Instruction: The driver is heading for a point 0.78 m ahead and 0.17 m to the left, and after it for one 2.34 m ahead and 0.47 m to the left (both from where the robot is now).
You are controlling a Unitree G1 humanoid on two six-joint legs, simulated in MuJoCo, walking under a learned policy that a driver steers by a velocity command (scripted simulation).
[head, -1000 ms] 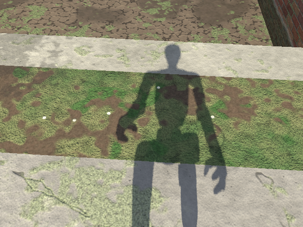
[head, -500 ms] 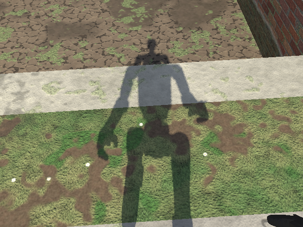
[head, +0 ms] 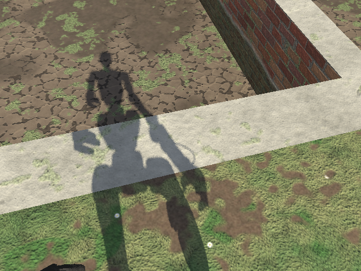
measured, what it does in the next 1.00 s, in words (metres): walks ahead, turning left: right foot, then left foot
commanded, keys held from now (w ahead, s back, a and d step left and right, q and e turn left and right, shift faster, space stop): w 0.02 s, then w+q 0.88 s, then w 0.10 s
